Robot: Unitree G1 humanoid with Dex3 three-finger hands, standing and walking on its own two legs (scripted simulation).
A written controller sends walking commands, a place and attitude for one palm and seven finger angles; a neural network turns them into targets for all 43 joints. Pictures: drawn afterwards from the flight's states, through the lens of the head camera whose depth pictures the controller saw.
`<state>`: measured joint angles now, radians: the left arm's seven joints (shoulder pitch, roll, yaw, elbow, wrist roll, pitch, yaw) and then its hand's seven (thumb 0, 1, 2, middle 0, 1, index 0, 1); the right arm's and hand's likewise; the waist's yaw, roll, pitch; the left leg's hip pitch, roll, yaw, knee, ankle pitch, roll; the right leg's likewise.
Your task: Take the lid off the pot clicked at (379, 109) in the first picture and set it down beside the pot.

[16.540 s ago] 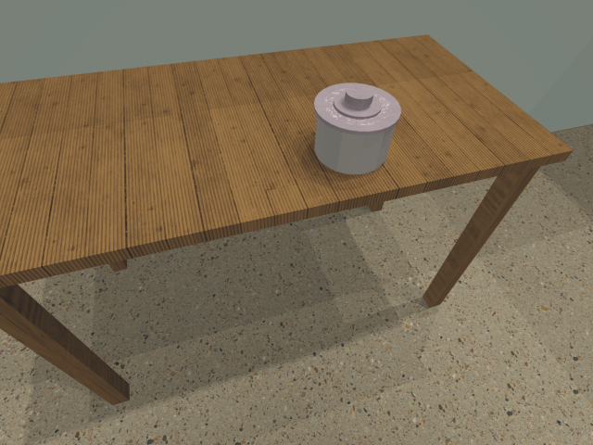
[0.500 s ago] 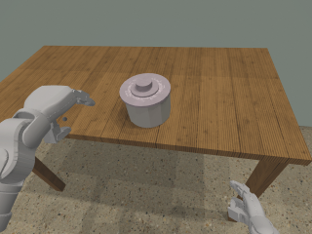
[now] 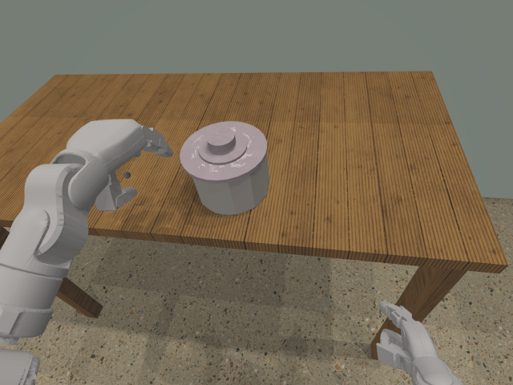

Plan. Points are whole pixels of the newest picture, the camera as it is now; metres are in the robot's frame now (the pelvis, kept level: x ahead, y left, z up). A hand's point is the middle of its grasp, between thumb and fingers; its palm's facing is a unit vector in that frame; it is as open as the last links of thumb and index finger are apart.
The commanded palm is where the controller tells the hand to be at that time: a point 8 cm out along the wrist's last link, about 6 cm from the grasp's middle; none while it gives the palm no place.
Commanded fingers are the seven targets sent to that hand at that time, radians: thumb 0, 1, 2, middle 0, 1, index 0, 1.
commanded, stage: move the open hand above the knob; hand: left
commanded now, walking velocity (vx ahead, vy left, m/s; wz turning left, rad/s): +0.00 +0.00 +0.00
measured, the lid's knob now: (221, 139) +0.49 +0.12 +0.12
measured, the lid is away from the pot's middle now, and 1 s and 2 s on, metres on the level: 0.00 0.00 0.00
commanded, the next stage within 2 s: none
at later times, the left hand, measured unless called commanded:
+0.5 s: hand (166, 150) +0.40 +0.17 +0.18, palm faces -0.17 -0.04 -0.98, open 9.9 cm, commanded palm +0.37 +0.17 +0.25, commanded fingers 0.00 -0.31 1.52 -0.86 -0.08 -0.86 -0.08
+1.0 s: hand (205, 125) +0.45 +0.12 +0.18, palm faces -0.18 -0.03 -0.98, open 9.9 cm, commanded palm +0.43 +0.13 +0.25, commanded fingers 0.00 -0.31 1.52 -0.86 -0.08 -0.86 -0.08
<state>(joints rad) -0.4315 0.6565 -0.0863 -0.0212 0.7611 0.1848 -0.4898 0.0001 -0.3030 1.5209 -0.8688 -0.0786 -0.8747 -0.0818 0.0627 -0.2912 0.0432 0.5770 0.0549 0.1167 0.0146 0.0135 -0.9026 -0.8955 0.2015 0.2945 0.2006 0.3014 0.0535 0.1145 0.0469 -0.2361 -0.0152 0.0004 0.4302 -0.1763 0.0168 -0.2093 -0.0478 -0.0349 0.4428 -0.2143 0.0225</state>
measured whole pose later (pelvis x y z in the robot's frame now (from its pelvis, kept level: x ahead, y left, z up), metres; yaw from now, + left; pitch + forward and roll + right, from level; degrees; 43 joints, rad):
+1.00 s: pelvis +0.02 +0.00 +0.00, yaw +0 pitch +2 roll +1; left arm -0.84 0.46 -0.30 0.34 0.84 0.31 -0.45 0.00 -0.30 1.52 -0.87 -0.08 -0.87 -0.08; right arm 0.10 -0.28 0.03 0.61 0.08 0.15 0.04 0.01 -0.90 -0.90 0.20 0.29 0.20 0.30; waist 0.00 0.10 0.00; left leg -0.27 -0.02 0.01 0.45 -0.21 0.01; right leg -0.27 -0.06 -0.02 0.49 -0.27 0.02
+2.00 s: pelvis +0.02 +0.00 +0.00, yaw +0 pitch +3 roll +1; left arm -0.91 0.45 -0.32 0.44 0.84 0.31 -0.46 0.00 -0.30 1.52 -0.87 -0.08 -0.87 -0.08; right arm 0.10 -0.27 0.03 0.62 0.08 0.16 0.04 0.01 -0.90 -0.90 0.20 0.29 0.20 0.30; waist 0.00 0.09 0.00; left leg -0.28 -0.03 0.01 0.45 -0.21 0.02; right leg -0.27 -0.06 -0.02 0.48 -0.26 0.03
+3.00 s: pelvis +0.03 +0.00 +0.00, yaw -1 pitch +3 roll +1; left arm -0.82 0.41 -0.32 0.47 0.84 0.30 -0.40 0.00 -0.30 1.52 -0.87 -0.08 -0.85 -0.08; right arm 0.10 -0.27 0.03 0.62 0.09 0.17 0.03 0.01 -0.90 -0.90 0.20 0.29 0.20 0.30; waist -0.01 0.08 -0.01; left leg -0.29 -0.02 0.01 0.46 -0.23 0.02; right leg -0.27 -0.05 -0.02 0.49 -0.27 0.02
